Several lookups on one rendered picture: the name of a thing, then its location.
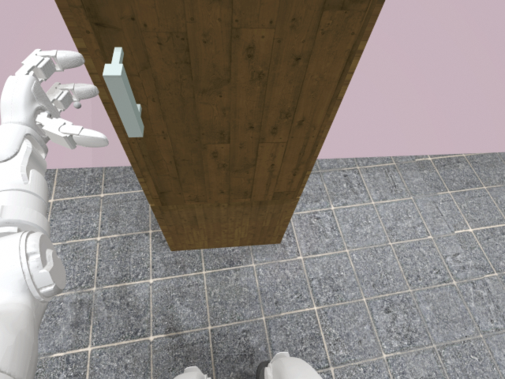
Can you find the robot left hand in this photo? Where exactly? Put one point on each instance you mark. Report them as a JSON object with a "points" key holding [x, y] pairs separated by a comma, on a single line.
{"points": [[23, 101]]}

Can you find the cupboard door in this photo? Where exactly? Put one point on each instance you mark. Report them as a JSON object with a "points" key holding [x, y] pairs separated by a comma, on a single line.
{"points": [[235, 94]]}

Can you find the robot left upper arm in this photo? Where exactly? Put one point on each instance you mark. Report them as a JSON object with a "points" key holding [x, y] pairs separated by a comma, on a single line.
{"points": [[31, 273]]}

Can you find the right robot thigh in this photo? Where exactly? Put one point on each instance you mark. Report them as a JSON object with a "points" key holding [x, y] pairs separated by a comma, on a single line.
{"points": [[290, 368]]}

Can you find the left robot forearm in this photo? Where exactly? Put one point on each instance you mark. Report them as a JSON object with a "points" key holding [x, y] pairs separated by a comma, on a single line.
{"points": [[23, 189]]}

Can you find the handle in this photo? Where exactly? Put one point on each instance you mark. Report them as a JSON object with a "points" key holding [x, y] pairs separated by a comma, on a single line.
{"points": [[118, 85]]}

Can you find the right robot shin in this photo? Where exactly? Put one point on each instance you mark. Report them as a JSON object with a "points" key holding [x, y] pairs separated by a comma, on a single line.
{"points": [[280, 355]]}

